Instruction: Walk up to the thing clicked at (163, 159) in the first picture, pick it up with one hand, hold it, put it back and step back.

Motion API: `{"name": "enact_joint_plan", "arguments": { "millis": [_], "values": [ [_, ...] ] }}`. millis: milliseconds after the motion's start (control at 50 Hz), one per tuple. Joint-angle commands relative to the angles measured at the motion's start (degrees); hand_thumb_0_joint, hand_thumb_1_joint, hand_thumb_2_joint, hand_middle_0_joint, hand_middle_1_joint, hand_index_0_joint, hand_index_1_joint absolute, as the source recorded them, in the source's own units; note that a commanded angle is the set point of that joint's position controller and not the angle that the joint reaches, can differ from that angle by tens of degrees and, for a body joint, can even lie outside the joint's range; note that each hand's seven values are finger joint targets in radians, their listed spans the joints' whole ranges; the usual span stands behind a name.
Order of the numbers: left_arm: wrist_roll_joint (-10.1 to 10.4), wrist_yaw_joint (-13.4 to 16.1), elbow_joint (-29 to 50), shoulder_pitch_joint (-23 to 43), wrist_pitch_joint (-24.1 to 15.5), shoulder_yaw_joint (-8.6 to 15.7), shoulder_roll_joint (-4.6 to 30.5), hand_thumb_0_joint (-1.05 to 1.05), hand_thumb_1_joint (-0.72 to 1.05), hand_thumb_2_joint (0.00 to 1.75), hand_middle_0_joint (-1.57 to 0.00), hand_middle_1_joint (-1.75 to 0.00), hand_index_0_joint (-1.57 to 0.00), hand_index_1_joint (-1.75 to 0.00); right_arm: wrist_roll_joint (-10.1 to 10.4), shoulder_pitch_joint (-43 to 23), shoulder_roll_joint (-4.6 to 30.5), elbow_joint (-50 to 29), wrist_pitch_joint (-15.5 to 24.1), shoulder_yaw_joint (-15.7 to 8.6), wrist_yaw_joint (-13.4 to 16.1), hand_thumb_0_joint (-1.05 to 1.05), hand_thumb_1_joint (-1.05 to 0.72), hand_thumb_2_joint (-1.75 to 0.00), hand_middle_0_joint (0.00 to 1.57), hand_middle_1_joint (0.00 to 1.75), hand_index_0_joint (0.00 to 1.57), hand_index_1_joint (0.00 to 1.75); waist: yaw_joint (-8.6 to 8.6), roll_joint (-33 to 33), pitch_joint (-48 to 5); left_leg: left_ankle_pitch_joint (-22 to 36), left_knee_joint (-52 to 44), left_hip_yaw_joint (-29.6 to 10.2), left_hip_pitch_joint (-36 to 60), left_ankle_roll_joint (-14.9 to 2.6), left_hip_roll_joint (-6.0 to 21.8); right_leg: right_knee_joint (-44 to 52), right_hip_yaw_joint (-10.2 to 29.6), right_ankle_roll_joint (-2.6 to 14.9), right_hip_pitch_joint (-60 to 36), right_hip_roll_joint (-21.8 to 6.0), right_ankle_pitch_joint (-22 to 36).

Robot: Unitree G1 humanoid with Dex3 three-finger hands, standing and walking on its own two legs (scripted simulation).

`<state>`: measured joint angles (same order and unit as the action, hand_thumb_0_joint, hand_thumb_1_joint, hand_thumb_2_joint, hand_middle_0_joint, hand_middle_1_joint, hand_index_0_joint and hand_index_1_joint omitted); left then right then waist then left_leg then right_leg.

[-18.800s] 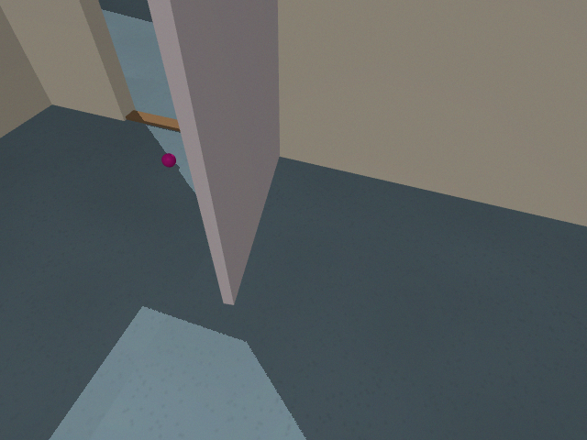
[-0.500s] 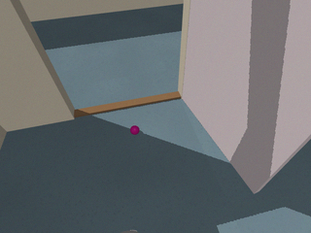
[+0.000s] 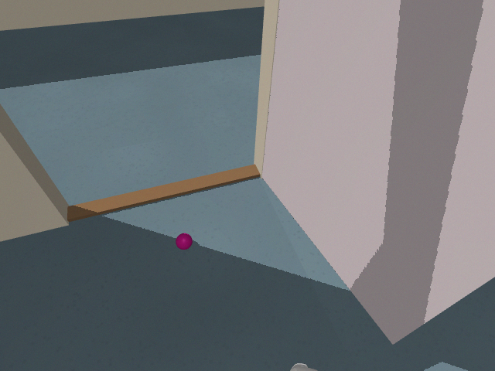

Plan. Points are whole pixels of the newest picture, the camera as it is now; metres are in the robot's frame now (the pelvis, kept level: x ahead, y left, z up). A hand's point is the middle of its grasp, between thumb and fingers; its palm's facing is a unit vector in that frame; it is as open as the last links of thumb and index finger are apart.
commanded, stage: walk up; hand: left
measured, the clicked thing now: (184, 241) +0.78 +0.26 -0.73
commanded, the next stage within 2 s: none
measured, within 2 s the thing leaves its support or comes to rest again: neither
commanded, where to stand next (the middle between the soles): +0.36 +0.01 m, yaw +0 degrees
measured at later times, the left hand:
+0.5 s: hand (71, 357) +0.20 +0.32 -0.16, palm faces -0.02 -0.93 -0.37, open 7.4 cm
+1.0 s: hand (125, 262) +0.38 +0.27 -0.15, palm faces -0.07 -0.93 -0.35, open 7.4 cm
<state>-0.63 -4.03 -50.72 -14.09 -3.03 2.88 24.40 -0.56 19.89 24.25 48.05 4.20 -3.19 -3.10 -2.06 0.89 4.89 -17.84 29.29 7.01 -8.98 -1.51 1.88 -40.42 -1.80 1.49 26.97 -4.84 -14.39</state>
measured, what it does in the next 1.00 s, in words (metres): walks ahead: right foot, then left foot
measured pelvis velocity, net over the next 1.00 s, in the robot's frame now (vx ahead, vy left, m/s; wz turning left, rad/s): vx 0.27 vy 0.02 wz -0.01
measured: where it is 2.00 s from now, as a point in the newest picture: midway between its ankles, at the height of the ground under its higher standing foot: (237, 360)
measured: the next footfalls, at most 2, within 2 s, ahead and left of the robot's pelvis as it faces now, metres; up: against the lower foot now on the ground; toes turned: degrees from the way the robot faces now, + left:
right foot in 0.08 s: +0.18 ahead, -0.14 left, +0.00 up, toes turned -4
left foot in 0.46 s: +0.33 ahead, +0.14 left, +0.00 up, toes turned +3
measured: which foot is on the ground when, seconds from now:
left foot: down 0.00-0.10, up 0.12-0.44, down 0.46-1.00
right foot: up 0.00-0.06, down 0.08-0.48, up 0.50-0.84, down 0.86-1.00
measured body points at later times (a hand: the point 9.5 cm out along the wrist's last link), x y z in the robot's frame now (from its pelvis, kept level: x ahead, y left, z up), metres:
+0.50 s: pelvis +0.17 +0.03 -0.02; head +0.17 +0.04 +0.43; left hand +0.20 +0.36 -0.14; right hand +0.22 -0.31 -0.11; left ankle +0.25 +0.15 -0.74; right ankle +0.14 -0.13 -0.73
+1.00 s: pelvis +0.27 +0.02 -0.02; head +0.30 +0.01 +0.43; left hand +0.39 +0.31 -0.13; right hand +0.32 -0.30 -0.14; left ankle +0.25 +0.14 -0.72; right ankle +0.34 -0.11 -0.73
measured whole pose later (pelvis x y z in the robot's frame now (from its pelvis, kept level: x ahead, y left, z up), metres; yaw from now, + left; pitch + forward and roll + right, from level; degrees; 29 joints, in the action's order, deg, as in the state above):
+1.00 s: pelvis +0.27 +0.02 -0.02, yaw -1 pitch -2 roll +0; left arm -1.0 -2.1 -52.3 -7.2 -1.2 1.3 20.5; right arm 0.2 13.6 22.9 53.7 2.0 -0.8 0.0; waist -0.5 -1.0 6.8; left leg -32.4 49.0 2.4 -18.7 -1.9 1.5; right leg -38.2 -2.4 1.5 22.4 -2.9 -13.7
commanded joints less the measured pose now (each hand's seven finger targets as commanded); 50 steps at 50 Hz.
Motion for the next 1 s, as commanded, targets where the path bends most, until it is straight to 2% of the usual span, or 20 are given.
{"name": "enact_joint_plan", "arguments": {
  "millis": [0, 40, 60, 80, 100, 200, 340, 420, 440, 460, 480, 580, 720, 800, 820, 840, 860, 880, 920, 980],
  "values": [
    [0.1, 0.8, 3.1, -1.8, -2.2, 3.1, 8.7, 0.0, 0.9, 0.9, -0.2, -0.3, -0.2, -0.3, 0.6, -2.2, 14.6, -5.4, 0.7, -4.2, 0.8, 0.0, -0.9, -0.9, 0.2, 0.3, 0.2, 0.3, 2.47, -7.4, -3.1, 11.5, -5.8, -9.9, -4.2, -8.95, 12.4, 8.7, -2.4, 0.44, -10.5, 2.8, 5.9],
    [-0.2, 1.5, 1.2, -7.5, -2.7, 4.4, 11.6, 0.0, 0.9, 0.9, -0.2, -0.3, -0.2, -0.3, 0.6, -1.7, 11.3, -6.0, 0.4, -2.8, 0.9, 0.0, -0.9, -0.9, 0.2, 0.3, 0.2, 0.3, 5.64, 0.4, -6.8, 10.2, 6.6, -5.9, -11.1, -5.99, 8.4, 13.0, -1.6, 1.79, -26.0, 4.5, 3.6],
    [-0.5, 2.2, 0.5, -12.9, -3.2, 5.9, 15.1, 0.0, 0.9, 0.9, -0.2, -0.3, -0.2, -0.3, 0.7, 0.1, 8.1, -6.5, 0.6, -1.5, 0.9, 0.0, -0.9, -0.9, 0.2, 0.3, 0.2, 0.3, 8.33, 10.9, -10.1, 5.1, 22.5, -2.2, -17.5, -3.6, 3.5, 18.9, 11.9, 4.19, -32.8, -4.6, -6.1],
    [-0.2, 2.7, 2.0, -13.6, -3.6, 6.6, 20.0, 0.0, 0.9, 0.9, -0.2, -0.3, -0.2, -0.3, 0.6, 1.1, 7.6, -7.0, 0.2, -1.2, 0.8, 0.0, -0.9, -0.9, 0.2, 0.3, 0.2, 0.3, 7.78, 15.1, -9.5, -11.5, 32.7, -2.5, -29.4, -1.1, -3.2, 27.3, 37.8, 10.19, -35.5, -18.8, -15.1],
    [0.5, 2.6, 2.7, -10.3, -3.2, 6.1, 20.0, 0.0, 0.9, 0.9, -0.2, -0.3, -0.2, -0.3, 0.0, -0.7, 13.3, -5.5, -0.5, -2.8, 1.6, 0.0, -0.9, -0.9, 0.2, 0.3, 0.2, 0.3, 7.04, 7.4, -6.8, -14.2, 36.3, -8.0, -29.1, -0.92, 0.5, 26.1, 40.8, 15.48, -29.7, -21.4, -17.6],
    [0.7, 2.7, 4.7, -2.5, -2.9, 4.3, 14.7, 0.0, 0.9, 0.9, -0.2, -0.3, -0.2, -0.3, 0.0, 3.7, 11.8, -0.6, -1.1, -3.1, 0.5, 0.0, -0.9, -0.9, 0.2, 0.3, 0.2, 0.3, 2.37, 8.1, -0.1, -2.6, 26.3, -8.5, -21.6, 0.24, 4.1, 27.2, 15.0, 10.84, -13.0, -9.8, -11.4],
    [-0.1, 2.0, 6.4, -1.5, -2.7, 4.7, 15.9, 0.0, 0.9, 0.9, -0.2, -0.3, -0.2, -0.3, -0.8, -0.6, 10.6, -1.1, -0.4, -3.9, -1.1, 0.0, -0.9, -0.9, 0.2, 0.3, 0.2, 0.3, 2.68, 9.2, -1.2, 3.8, 10.6, -5.0, -12.8, 1.32, 3.4, 26.0, 10.9, 10.34, -7.0, -10.0, -17.8],
    [-0.5, 1.7, 6.5, 0.2, -1.4, 3.2, 12.2, 0.0, 0.9, 0.9, -0.2, -0.3, -0.2, -0.3, -1.2, 8.5, 11.9, 2.5, 0.8, -5.4, 0.2, 0.0, -0.9, -0.9, 0.2, 0.3, 0.2, 0.3, -2.96, -1.1, -3.6, 0.7, 4.3, -1.6, 8.0, 0.32, -1.3, 8.7, 4.8, 6.73, 6.2, -4.1, -23.7],
    [-0.6, 1.7, 7.0, -0.5, -1.0, 2.0, 8.5, 0.0, 0.9, 0.9, -0.2, -0.3, -0.2, -0.3, -1.5, 12.6, 15.2, 3.0, 1.2, -6.2, 0.9, 0.0, -0.9, -0.9, 0.2, 0.3, 0.2, 0.3, -4.82, -12.6, -2.8, -15.4, -5.3, -15.1, 10.4, -2.39, 6.4, -7.8, 1.0, 4.35, 12.8, 0.3, -22.3],
    [0.6, 2.0, 7.0, -2.4, -0.7, 1.5, 6.9, 0.0, 0.9, 0.9, -0.2, -0.3, -0.2, -0.3, -1.5, 11.6, 19.6, 0.8, 1.7, -6.7, 1.3, 0.0, -0.9, -0.9, 0.2, 0.3, 0.2, 0.3, -3.72, -17.2, -0.7, -33.3, -20.1, -43.6, 7.8, -8.02, 20.8, -21.9, 0.6, 1.62, 20.3, 7.4, -15.9],
    [0.1, 2.8, 5.7, -2.3, -0.7, 2.6, 12.5, 0.0, 0.9, 0.9, -0.2, -0.3, -0.2, -0.3, 0.0, 7.1, 21.7, -0.9, 1.7, -7.2, 1.3, 0.0, -0.9, -0.9, 0.2, 0.3, 0.2, 0.3, -2.78, -12.2, 1.4, -32.5, -20.9, -49.5, 4.6, -14.99, 25.9, -25.7, 6.1, 1.87, 19.6, 2.3, -14.9],
    [0.2, 1.9, 0.7, -6.2, -0.2, 3.1, 12.5, 0.0, 0.9, 0.9, -0.2, -0.3, -0.2, -0.3, 0.2, 2.0, 15.2, -1.5, 2.5, -4.4, 2.4, 0.0, -0.9, -0.9, 0.2, 0.3, 0.2, 0.3, 1.36, -9.0, -0.6, 2.7, -13.8, -20.2, -1.3, -9.84, 15.1, -18.1, 6.0, -0.1, 7.7, -1.3, -4.7],
    [0.5, 2.6, 1.4, -0.6, 1.4, 2.0, 7.3, 0.0, 0.9, 0.9, -0.2, -0.3, -0.2, -0.3, 0.5, -0.4, 12.9, -1.8, 1.2, -2.4, 3.8, 0.0, -0.9, -0.9, 0.2, 0.3, 0.2, 0.3, 1.82, -9.4, -3.8, 42.9, -2.2, -7.4, -3.3, -8.13, 11.5, -2.4, -0.8, -0.01, -4.6, 1.6, 2.7],
    [0.5, 3.4, -1.0, -0.6, 1.0, 2.0, 7.7, 0.0, 0.9, 0.9, -0.2, -0.3, -0.2, -0.3, 1.6, -3.5, 12.1, -1.4, -0.7, -1.7, 4.1, 0.0, -0.9, -0.9, 0.2, 0.3, 0.2, 0.3, 3.33, -5.7, -7.2, 28.3, 7.1, -6.8, -6.0, -5.16, 8.6, 10.1, -1.4, 1.73, -15.5, 3.8, 10.4],
    [0.2, 3.6, -1.2, -0.2, 0.7, 2.6, 10.2, 0.0, 0.9, 0.9, -0.2, -0.3, -0.2, -0.3, 1.7, -2.5, 9.6, -1.2, -0.9, -0.8, 4.1, 0.0, -0.9, -0.9, 0.2, 0.3, 0.2, 0.3, 3.46, -1.0, -8.1, 18.9, 9.6, -6.3, -10.8, -2.94, 6.8, 10.6, 2.9, 2.94, -20.8, 0.6, 16.6],
    [-0.1, 3.9, -0.7, -0.1, 0.3, 3.4, 13.1, 0.0, 0.9, 0.9, -0.2, -0.3, -0.2, -0.3, 1.7, -0.5, 7.2, -1.1, -1.0, 0.2, 4.2, 0.0, -0.9, -0.9, 0.2, 0.3, 0.2, 0.3, 3.05, 7.2, -9.7, 5.1, 15.7, -4.7, -15.2, -1.0, 3.8, 14.6, 15.3, 5.37, -23.4, -9.1, 17.6],
    [0.8, 4.0, 0.0, 3.4, 0.4, 2.9, 14.3, 0.0, 0.9, 0.9, -0.2, -0.3, -0.2, -0.3, 1.6, -0.5, 7.8, 0.4, -1.7, 0.2, 4.5, 0.0, -0.9, -0.9, 0.2, 0.3, 0.2, 0.3, 2.58, 8.6, -10.6, -10.5, 17.8, -4.6, -12.4, 0.08, -0.6, 18.0, 23.5, 12.47, -17.7, -15.7, 13.3],
    [0.2, 3.3, 0.4, 0.2, 0.5, 3.7, 16.6, 0.0, 0.9, 0.9, -0.2, -0.3, -0.2, -0.3, 1.0, -0.5, 10.9, 0.9, -1.5, -1.1, 4.4, 0.0, -0.9, -0.9, 0.2, 0.3, 0.2, 0.3, 4.14, 10.6, -10.2, -19.7, 22.6, -4.1, -15.6, -0.92, -1.5, 19.4, 26.9, 14.75, -19.7, -15.7, -3.9],
    [-0.4, 3.4, 0.0, 1.3, 0.9, 3.7, 15.8, 0.0, 0.9, 0.9, -0.2, -0.3, -0.2, -0.3, 0.7, -1.7, 12.4, 2.6, -1.2, -1.5, 4.0, 0.0, -0.9, -0.9, 0.2, 0.3, 0.2, 0.3, 4.73, 10.8, -7.0, -19.0, 23.9, -7.2, -20.0, -1.04, 0.9, 22.1, 25.3, 13.87, -18.5, -14.3, -16.9],
    [-1.0, 3.3, 0.5, 4.1, 1.4, 3.1, 14.2, 0.0, 0.9, 0.9, -0.2, -0.3, -0.2, -0.3, 0.3, 0.2, 11.0, 5.4, -0.5, -1.2, 3.6, 0.0, -0.9, -0.9, 0.2, 0.3, 0.2, 0.3, 3.4, 11.4, -5.2, -10.4, 14.5, -5.2, -13.9, -0.27, 0.0, 21.4, 19.2, 11.19, -12.1, -11.1, -12.6]
  ]
}}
